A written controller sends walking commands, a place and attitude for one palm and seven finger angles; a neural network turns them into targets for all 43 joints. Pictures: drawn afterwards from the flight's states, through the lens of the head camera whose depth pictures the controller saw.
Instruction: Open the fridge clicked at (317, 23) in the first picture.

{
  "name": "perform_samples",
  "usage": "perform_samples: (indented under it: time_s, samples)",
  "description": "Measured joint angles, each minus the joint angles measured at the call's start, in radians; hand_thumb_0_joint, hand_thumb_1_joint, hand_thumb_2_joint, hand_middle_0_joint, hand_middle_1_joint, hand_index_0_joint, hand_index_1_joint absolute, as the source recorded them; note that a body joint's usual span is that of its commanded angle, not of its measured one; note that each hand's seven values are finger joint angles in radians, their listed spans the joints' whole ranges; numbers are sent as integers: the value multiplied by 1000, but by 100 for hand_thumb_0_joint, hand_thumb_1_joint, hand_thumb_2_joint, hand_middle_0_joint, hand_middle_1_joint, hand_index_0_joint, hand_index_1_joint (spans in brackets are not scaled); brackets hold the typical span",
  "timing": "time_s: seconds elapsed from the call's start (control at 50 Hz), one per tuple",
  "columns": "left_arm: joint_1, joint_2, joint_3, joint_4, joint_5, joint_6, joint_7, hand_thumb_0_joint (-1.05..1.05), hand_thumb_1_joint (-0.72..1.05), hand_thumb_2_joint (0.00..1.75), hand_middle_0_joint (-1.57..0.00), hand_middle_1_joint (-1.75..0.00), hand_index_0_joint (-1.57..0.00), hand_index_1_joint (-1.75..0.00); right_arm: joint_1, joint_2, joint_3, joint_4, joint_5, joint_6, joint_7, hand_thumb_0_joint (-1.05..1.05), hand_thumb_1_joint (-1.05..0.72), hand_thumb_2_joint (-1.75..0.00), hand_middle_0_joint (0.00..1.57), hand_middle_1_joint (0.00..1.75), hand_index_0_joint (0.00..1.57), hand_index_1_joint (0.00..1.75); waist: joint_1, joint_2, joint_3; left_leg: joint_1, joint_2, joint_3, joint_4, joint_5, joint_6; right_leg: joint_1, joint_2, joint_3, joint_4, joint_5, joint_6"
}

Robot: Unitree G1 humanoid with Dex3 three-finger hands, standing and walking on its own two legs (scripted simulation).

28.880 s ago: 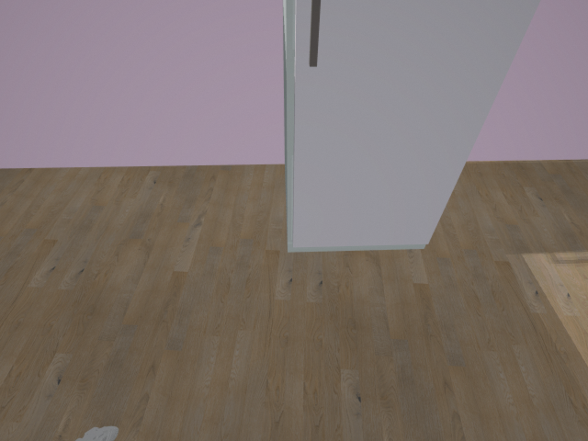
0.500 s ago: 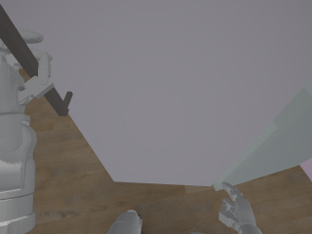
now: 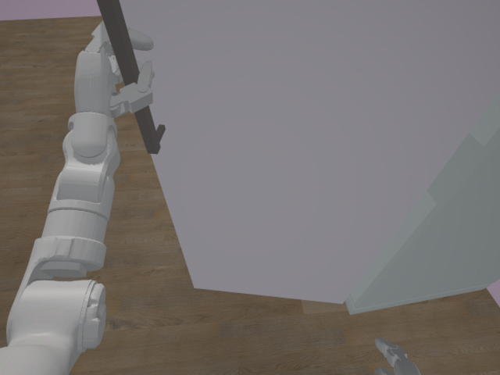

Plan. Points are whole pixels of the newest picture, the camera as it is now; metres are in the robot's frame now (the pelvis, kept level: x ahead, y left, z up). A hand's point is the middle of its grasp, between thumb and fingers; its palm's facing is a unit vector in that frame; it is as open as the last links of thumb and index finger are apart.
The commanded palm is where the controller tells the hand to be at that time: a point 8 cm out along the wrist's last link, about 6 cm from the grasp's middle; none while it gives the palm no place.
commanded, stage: stop walking and hold the door back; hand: left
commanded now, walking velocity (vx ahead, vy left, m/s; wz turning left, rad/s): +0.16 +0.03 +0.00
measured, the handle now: (132, 53) +0.46 +0.20 +0.27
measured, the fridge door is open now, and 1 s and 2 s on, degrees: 74 69 73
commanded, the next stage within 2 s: loosen the grip on the handle in 0.70 s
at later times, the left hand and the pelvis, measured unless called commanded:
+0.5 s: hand (151, 80) +0.46 +0.19 +0.23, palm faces +0.16 -0.97 -0.17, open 5.4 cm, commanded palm +0.42 +0.25 +0.22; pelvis +0.02 +0.02 +0.01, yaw -2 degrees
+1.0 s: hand (143, 71) +0.46 +0.20 +0.24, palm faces +0.14 -0.98 -0.16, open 8.1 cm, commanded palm +0.42 +0.24 +0.23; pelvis +0.02 +0.02 +0.01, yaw -3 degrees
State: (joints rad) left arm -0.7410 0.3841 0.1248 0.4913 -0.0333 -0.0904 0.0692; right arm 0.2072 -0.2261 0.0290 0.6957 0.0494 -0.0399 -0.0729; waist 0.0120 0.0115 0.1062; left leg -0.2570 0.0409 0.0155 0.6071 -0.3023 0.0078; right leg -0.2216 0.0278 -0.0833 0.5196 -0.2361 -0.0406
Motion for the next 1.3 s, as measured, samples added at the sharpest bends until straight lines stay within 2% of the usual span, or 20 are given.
perform_samples:
  time_s: [0.06,0.1,0.16,0.2,0.22,0.26,0.3,0.36,0.62,0.8,0.82,0.86,0.88,0.92,0.98,1.06,1.18,1.24,1.3]
  samples:
    - [-41,5,18,92,-4,-3,-15,-4,67,82,-45,-141,-42,-139,-3,14,-5,38,0,-2,-6,1,-91,-90,21,30,21,30,-12,3,-3,-80,-28,-24,202,-87,10,-13,-3,5,14,6,-18]
    - [-59,9,31,143,1,-8,-26,-5,68,82,-45,-141,-42,-140,10,18,-1,53,-8,-11,-13,1,-91,-90,21,30,21,30,-19,-14,-15,-104,-38,-4,245,-81,14,-22,-16,22,14,2,-15]
    - [-65,15,50,186,9,-20,-32,-6,68,83,-45,-141,-44,-140,43,11,4,58,-19,-23,-26,1,-91,-90,21,30,21,30,-40,-34,-35,-60,-35,46,95,-58,22,-30,-34,40,15,1,-7]
    - [-60,15,59,188,10,-23,-29,-6,68,83,-46,-141,-44,-140,69,-9,1,50,-21,-30,-30,1,-91,-90,21,30,21,30,-58,-26,-44,5,-26,64,-63,-1,28,-34,-33,39,30,-8,5]
    - [-57,15,61,183,8,-25,-26,-6,68,82,-46,-141,-45,-140,75,-16,-4,51,-21,-33,-30,1,-91,-90,21,30,21,30,-66,-26,-41,22,-26,69,-105,68,26,-37,-36,41,43,-17,12]
    - [-37,15,66,164,-3,-36,-22,-5,70,82,-46,-141,-45,-140,81,-23,-14,53,-14,-29,-29,1,-91,-90,21,30,21,30,-68,-37,-31,39,-35,88,-112,99,21,-31,-46,59,56,-37,21]
    - [-12,12,80,140,-8,-43,-24,-5,71,81,-46,-141,-44,-140,87,-30,-18,51,-12,-21,-27,1,-91,-90,21,30,20,30,-78,-24,-29,42,-30,87,-113,87,21,-16,-41,57,36,-64,29]
    - [23,17,89,74,-12,-40,-25,-5,71,81,-46,-141,-43,-140,85,-27,-17,42,-6,-13,-20,1,-91,-90,21,30,20,30,-85,-14,-15,45,-18,81,-111,76,17,13,-30,50,-32,35,30]
    - [166,0,83,-181,-30,-38,-6,-6,71,79,-47,-141,-40,-140,-27,-4,-11,-21,-3,2,-8,1,-91,-90,21,30,20,30,-60,-6,-10,51,-9,92,-140,65,12,22,-18,61,-75,14,31]
    - [198,-7,63,-235,-34,-35,-5,-6,71,77,-47,-140,-41,-140,-92,8,1,-70,-4,22,-8,1,-91,-90,21,30,20,30,-42,-8,-18,50,-7,94,-145,61,13,24,-16,63,-88,16,33]
    - [169,-8,66,-223,-8,-30,-28,-7,70,77,-49,-140,-41,-140,-93,11,-8,-72,-9,12,1,1,-91,-90,21,30,20,30,-27,-11,-7,48,-3,95,-137,59,13,24,-12,64,-87,17,33]
    - [52,-6,63,-98,40,-28,-109,-9,63,76,-51,-139,-42,-140,-80,20,-36,-49,-37,-31,26,1,-91,-90,21,30,20,30,-8,-31,-36,1,-11,87,-132,70,9,-29,-21,55,-58,15,24]
    - [0,-12,76,-28,41,-16,-142,-9,60,75,-52,-139,-42,-140,-68,19,-38,-38,-40,-50,34,1,-91,-90,21,30,20,30,-7,-38,-62,-23,-17,78,-134,80,6,-55,-28,46,-46,13,21]
    - [-34,-13,126,53,10,6,-175,-7,52,72,-52,-139,-43,-140,-51,12,-29,-31,-48,-72,46,1,-91,-90,21,30,21,30,-16,-35,-98,-37,-19,77,-145,95,3,-73,-29,46,-49,18,20]
    - [-20,5,162,122,6,-17,-144,-5,40,67,-51,-139,-38,-135,-14,-3,-25,-43,-52,-88,62,1,-91,-90,21,30,21,30,-40,-11,-129,-43,-11,87,-141,95,4,-83,-21,55,-49,27,18]
    - [16,18,182,157,14,-103,-102,-2,13,54,-48,-139,-30,-131,54,-21,-27,-43,-41,-77,68,1,-91,-90,21,30,21,30,-62,-5,-136,-57,-2,94,-117,88,1,-104,-14,61,-17,19,12]
    - [53,40,172,151,9,-189,-107,-1,-28,33,-43,-136,-28,-128,155,-46,-37,16,-18,-51,47,1,-91,-90,21,30,20,30,-64,-8,-126,-74,8,82,-87,80,-5,-116,-5,50,8,9,1]
    - [66,60,173,144,7,-199,-124,-1,-40,28,-40,-132,-30,-127,175,-55,-40,50,-14,-47,36,1,-91,-90,21,30,20,30,-65,-4,-121,-76,12,77,-85,79,-5,-115,0,46,4,10,-2]
    - [89,73,180,126,-22,-201,-154,-1,-47,24,-42,-132,-30,-125,181,-56,-45,66,-10,-47,28,2,-91,-90,21,30,20,30,-64,-1,-119,-67,15,77,-93,81,-6,-104,3,47,-8,14,-3]
